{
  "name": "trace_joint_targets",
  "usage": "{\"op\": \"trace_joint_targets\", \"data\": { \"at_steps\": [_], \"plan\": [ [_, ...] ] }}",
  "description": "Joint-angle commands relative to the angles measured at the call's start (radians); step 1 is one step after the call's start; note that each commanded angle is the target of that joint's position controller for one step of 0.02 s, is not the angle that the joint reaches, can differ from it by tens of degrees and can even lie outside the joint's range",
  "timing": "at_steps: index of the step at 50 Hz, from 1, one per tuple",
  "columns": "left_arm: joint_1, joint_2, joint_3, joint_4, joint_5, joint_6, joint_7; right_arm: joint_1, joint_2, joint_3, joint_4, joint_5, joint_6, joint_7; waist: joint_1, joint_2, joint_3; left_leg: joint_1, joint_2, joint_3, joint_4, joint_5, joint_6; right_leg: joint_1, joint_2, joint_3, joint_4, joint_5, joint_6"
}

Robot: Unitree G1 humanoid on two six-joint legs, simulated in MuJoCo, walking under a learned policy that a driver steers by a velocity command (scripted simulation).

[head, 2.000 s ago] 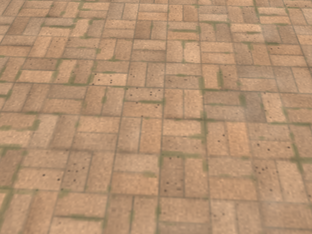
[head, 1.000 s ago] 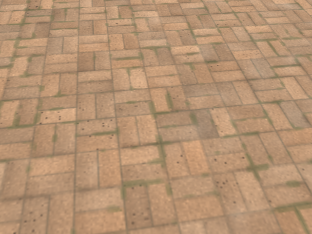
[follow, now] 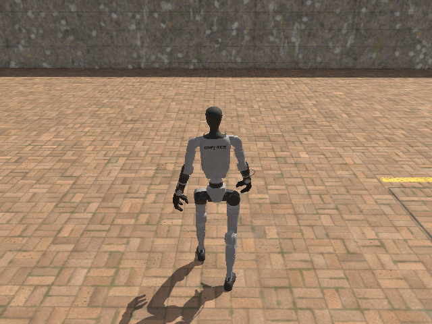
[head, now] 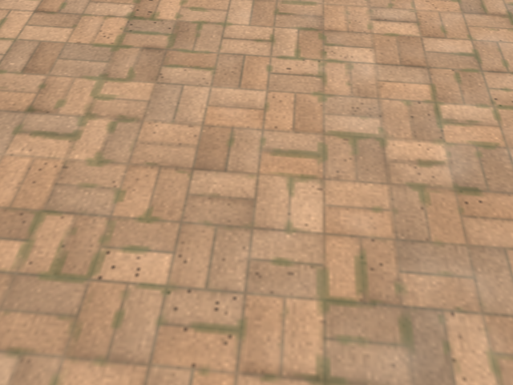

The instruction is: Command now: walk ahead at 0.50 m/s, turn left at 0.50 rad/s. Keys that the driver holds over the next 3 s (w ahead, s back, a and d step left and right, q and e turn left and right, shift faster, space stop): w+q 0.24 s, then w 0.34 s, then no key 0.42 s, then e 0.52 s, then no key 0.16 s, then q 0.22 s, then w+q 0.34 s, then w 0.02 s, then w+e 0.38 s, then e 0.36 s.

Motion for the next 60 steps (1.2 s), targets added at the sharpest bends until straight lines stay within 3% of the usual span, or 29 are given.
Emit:
{"op": "trace_joint_targets", "data": {
  "at_steps": [1,2,3,4,5,6,8,9,13,18,24,27,28,29,30,31,33,36,39,45,48,49,50,51,52,53,55,58,60],
  "plan": [
    [-0.017,0.207,0.048,-0.052,-0.005,0.024,0.018,0.019,-0.131,-0.046,-0.096,0.001,-0.008,0.014,-0.081,-0.11,-0.043,0.103,-0.085,0.083,-0.002,-0.149,0.057,0.033,-0.31,0.036,0.224,1.029,-0.116],
    [-0.034,0.204,0.046,-0.061,-0.005,0.033,0.025,0.17,-0.177,-0.075,-0.063,0.004,-0.006,0.008,-0.166,-0.099,-0.122,0.31,-0.13,0.093,-0.054,-0.115,0.09,-0.034,-0.277,0.007,0.426,1.064,-0.088],
    [-0.022,0.177,0.032,-0.084,0.008,0.027,0.03,0.342,-0.261,-0.112,-0.028,0.005,0.004,-0.012,-0.236,-0.005,-0.227,0.626,-0.041,-0.084,-0.079,-0.102,0.15,-0.265,-0.235,0.002,0.727,0.818,-0.047],
    [0.089,0.017,-0.02,-0.131,0.036,-0.006,0.006,0.328,-0.363,-0.128,-0.033,0.01,0.001,-0.018,-0.115,0.254,-0.326,0.994,0.216,-0.655,-0.159,-0.257,0.347,-0.743,-0.017,0.078,1.082,-0.132,0.017],
    [-0.011,0.11,-0.005,-0.137,0.001,-0.05,-0.012,0.364,-0.268,-0.102,-0.059,0.0,-0.008,-0.018,-0.19,0.139,-0.43,1.067,0.261,-0.855,-0.296,-0.338,0.37,-0.868,-0.002,0.297,1.192,-0.221,0.0],
    [-0.112,0.155,0.008,-0.172,-0.035,-0.073,-0.021,0.326,-0.22,-0.087,-0.056,-0.013,-0.016,-0.019,-0.202,0.094,-0.286,0.979,0.228,-0.698,-0.311,-0.258,0.311,-0.943,-0.055,0.312,1.176,-0.129,-0.027],
    [-0.14,0.139,0.006,-0.174,-0.005,-0.083,-0.01,0.191,-0.172,-0.073,-0.084,-0.011,-0.02,-0.022,-0.117,-0.045,-0.132,0.685,0.149,-0.478,-0.323,-0.027,0.257,-0.852,-0.129,0.299,1.0,-0.003,-0.027],
    [-0.121,0.147,0.012,-0.172,0.005,-0.072,-0.009,0.154,-0.152,-0.064,-0.102,-0.023,-0.021,-0.026,-0.081,-0.022,-0.114,0.591,0.125,-0.427,-0.345,0.058,0.252,-0.778,-0.149,0.306,0.958,0.024,-0.018],
    [-0.123,0.101,0.006,-0.188,0.024,-0.03,-0.005,0.153,-0.178,-0.071,-0.107,-0.011,-0.024,-0.043,-0.049,-0.01,-0.062,0.427,0.077,-0.308,-0.401,0.173,0.253,-0.729,-0.143,0.266,0.77,0.119,0.052],
    [-0.29,0.057,-0.016,-0.225,0.016,-0.037,-0.017,0.233,-0.184,-0.069,-0.064,-0.009,-0.02,-0.058,-0.132,0.038,-0.03,0.373,0.012,-0.197,-0.403,0.04,0.169,-0.622,-0.092,0.229,0.405,0.489,0.063],
    [-0.355,0.112,0.001,-0.263,0.005,-0.056,-0.037,0.295,-0.191,-0.072,-0.012,-0.006,-0.01,-0.059,-0.144,0.066,0.009,0.583,0.119,-0.301,-0.313,0.042,0.148,-0.678,-0.081,0.253,0.28,0.376,-0.012],
    [-0.165,0.161,0.03,-0.213,0.009,-0.064,-0.033,0.262,-0.179,-0.066,-0.015,-0.011,0.004,-0.062,-0.04,0.072,-0.093,0.603,0.062,-0.257,-0.1,0.354,0.1,-0.417,-0.044,0.203,0.232,0.329,-0.079],
    [-0.002,0.209,0.044,-0.19,0.02,-0.065,-0.028,0.254,-0.144,-0.048,-0.037,-0.023,0.006,-0.063,0.03,0.012,-0.237,0.47,0.004,-0.209,0.146,0.241,0.064,-0.147,-0.171,0.334,0.276,0.365,-0.144],
    [0.12,0.289,0.069,-0.159,0.024,-0.053,-0.026,0.393,-0.071,-0.026,-0.041,-0.008,-0.01,-0.06,0.003,-0.249,-0.377,0.085,-0.158,-0.118,0.53,-0.208,-0.027,0.234,-0.385,0.758,0.233,0.195,-0.311],
    [0.132,0.216,0.05,-0.144,-0.002,-0.048,-0.035,0.384,-0.11,-0.026,-0.034,-0.001,-0.021,-0.059,0.019,-0.292,-0.366,-0.077,-0.173,-0.189,0.651,-0.57,-0.037,0.255,-0.434,0.98,0.095,0.077,-0.333],
    [0.053,0.163,0.034,-0.16,-0.005,-0.044,-0.031,0.284,-0.178,-0.046,-0.046,0.013,-0.024,-0.058,0.022,-0.187,-0.206,-0.138,-0.12,-0.198,0.714,-0.517,-0.038,0.123,-0.413,0.839,0.095,0.126,-0.288],
    [-0.079,0.108,0.01,-0.183,0.015,-0.033,-0.03,0.179,-0.176,-0.049,-0.068,-0.017,-0.02,-0.063,-0.032,-0.062,-0.073,-0.064,-0.043,-0.123,0.629,-0.415,-0.054,-0.149,-0.336,0.579,0.096,0.539,-0.248],
    [-0.116,0.083,-0.003,-0.161,0.023,-0.04,-0.03,0.238,-0.106,-0.04,-0.053,-0.022,0.002,-0.066,-0.095,-0.117,-0.087,0.091,-0.011,-0.091,0.46,-0.358,-0.079,-0.286,-0.257,0.397,0.072,0.874,-0.232],
    [-0.137,0.125,0.007,-0.136,0.019,-0.03,-0.016,0.211,-0.066,-0.023,-0.06,-0.027,0.012,-0.072,-0.102,-0.128,-0.117,0.16,-0.014,-0.064,0.249,-0.229,-0.097,-0.31,-0.229,0.297,0.061,0.975,-0.23],
    [-0.08,0.141,0.007,-0.076,0.006,0.009,-0.006,0.078,-0.087,-0.029,-0.078,-0.023,0.017,-0.065,-0.043,-0.117,-0.113,0.233,-0.039,-0.056,0.005,-0.064,-0.083,-0.248,-0.232,0.287,0.086,0.796,-0.202],
    [-0.105,0.129,0.0,-0.062,-0.009,0.023,-0.004,0.085,-0.093,-0.036,-0.074,-0.031,0.011,-0.063,-0.074,-0.107,-0.093,0.332,-0.058,-0.039,-0.172,0.005,-0.04,-0.253,-0.22,0.311,0.165,0.647,-0.162],
    [-0.071,0.107,-0.008,-0.051,-0.004,0.021,-0.004,0.095,-0.121,-0.044,-0.071,-0.039,0.008,-0.067,-0.073,-0.071,-0.102,0.42,-0.026,-0.078,-0.231,0.185,-0.016,-0.278,-0.181,0.308,0.206,0.561,-0.119],
    [-0.03,0.081,-0.017,-0.054,0.024,0.01,-0.006,0.108,-0.177,-0.055,-0.079,-0.048,0.01,-0.076,-0.042,0.009,-0.156,0.553,0.075,-0.165,-0.166,0.515,0.025,-0.343,-0.12,0.274,0.27,0.4,-0.072],
    [0.074,0.031,-0.031,-0.028,0.027,0.006,-0.008,0.091,-0.149,-0.048,-0.073,-0.051,0.02,-0.079,0.005,0.119,-0.218,0.671,0.156,-0.234,-0.115,0.588,0.119,-0.437,-0.075,0.249,0.282,0.136,-0.024],
    [0.032,0.045,-0.035,-0.026,0.02,0.014,-0.007,0.076,-0.086,-0.035,-0.078,-0.041,0.029,-0.076,-0.031,0.11,-0.221,0.66,0.155,-0.238,-0.11,0.496,0.136,-0.439,-0.08,0.251,0.278,0.036,-0.004],
    [-0.022,0.071,-0.03,-0.044,0.01,0.028,-0.005,0.051,-0.082,-0.036,-0.079,-0.034,0.035,-0.072,-0.042,0.097,-0.188,0.631,0.125,-0.219,-0.112,0.377,0.113,-0.459,-0.078,0.255,0.266,0.051,-0.001],
    [-0.082,0.132,-0.012,-0.067,0.0,0.06,0.007,0.039,-0.148,-0.058,-0.086,-0.03,0.041,-0.075,-0.065,0.064,-0.137,0.584,0.1,-0.187,-0.112,0.315,0.088,-0.491,-0.059,0.258,0.308,0.136,-0.009],
    [-0.076,0.127,-0.002,-0.088,-0.003,0.085,0.013,0.091,-0.172,-0.074,-0.067,-0.031,0.048,-0.093,-0.072,0.108,-0.18,0.604,0.186,-0.231,-0.126,0.443,0.134,-0.509,-0.045,0.244,0.443,0.125,0.001],
    [-0.089,0.109,0.005,-0.101,-0.004,0.099,0.008,0.093,-0.171,-0.077,-0.063,-0.031,0.054,-0.109,-0.085,0.167,-0.196,0.599,0.29,-0.301,-0.176,0.467,0.2,-0.553,-0.032,0.216,0.632,-0.166,0.016]
  ]
}}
